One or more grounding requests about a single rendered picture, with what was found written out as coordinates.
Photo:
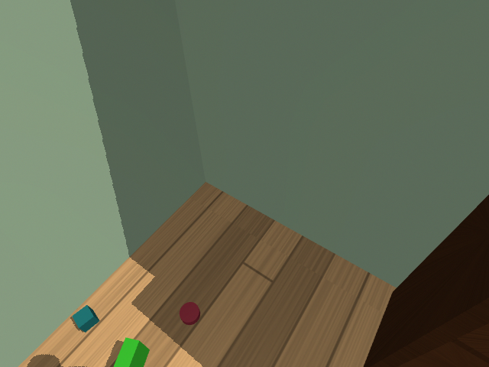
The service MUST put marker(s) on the bookshelf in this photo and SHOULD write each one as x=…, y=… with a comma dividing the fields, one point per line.
x=439, y=315

